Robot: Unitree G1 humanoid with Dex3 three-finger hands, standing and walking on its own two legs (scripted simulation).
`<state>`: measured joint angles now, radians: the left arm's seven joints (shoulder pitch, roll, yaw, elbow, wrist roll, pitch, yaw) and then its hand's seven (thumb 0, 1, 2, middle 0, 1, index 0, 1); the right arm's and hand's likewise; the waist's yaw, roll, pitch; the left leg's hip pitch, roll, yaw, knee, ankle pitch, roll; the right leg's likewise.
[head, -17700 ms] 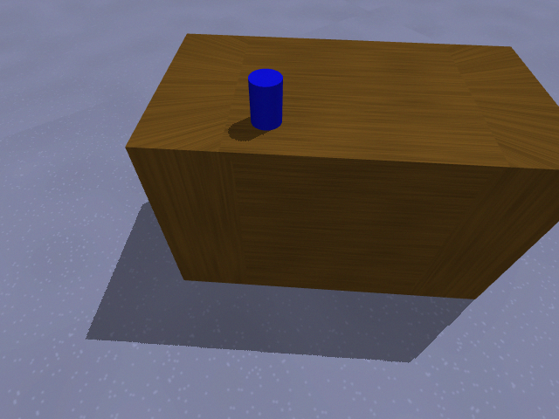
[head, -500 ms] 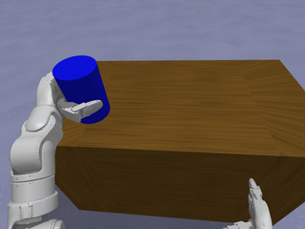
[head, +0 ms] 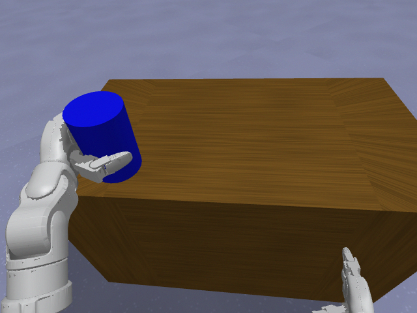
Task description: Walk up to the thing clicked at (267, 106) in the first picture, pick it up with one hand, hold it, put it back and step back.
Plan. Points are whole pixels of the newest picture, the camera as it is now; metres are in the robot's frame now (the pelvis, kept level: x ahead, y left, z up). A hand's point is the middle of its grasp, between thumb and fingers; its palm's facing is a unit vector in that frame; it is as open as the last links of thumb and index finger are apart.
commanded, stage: hold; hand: left
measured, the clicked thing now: (107, 139) +0.32 +0.18 +0.22
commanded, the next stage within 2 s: crouch in 0.78 s
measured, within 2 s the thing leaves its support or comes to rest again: neither
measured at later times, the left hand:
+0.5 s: hand (112, 122) +0.35 +0.17 +0.23, palm faces +0.14 -0.99 +0.01, open 11.5 cm
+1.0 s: hand (104, 122) +0.33 +0.17 +0.24, palm faces +0.10 -0.99 -0.02, open 11.5 cm
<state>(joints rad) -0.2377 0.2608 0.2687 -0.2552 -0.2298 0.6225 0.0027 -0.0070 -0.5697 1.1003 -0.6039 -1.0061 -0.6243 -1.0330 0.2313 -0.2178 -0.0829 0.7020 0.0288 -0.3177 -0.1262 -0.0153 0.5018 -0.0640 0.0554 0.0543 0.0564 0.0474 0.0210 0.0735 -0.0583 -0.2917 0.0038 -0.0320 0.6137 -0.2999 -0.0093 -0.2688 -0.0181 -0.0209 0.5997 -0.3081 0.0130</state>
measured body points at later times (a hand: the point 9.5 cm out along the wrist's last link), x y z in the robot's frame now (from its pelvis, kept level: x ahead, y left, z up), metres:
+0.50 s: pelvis +0.00 +0.00 +0.00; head -0.03 -0.02 +0.45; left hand +0.34 +0.23 +0.23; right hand +0.16 -0.26 -0.07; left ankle +0.02 +0.13 -0.73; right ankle +0.01 -0.13 -0.73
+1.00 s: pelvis +0.00 +0.01 +0.00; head -0.03 -0.02 +0.45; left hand +0.32 +0.23 +0.24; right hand +0.18 -0.24 -0.07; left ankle +0.02 +0.13 -0.73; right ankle +0.01 -0.13 -0.73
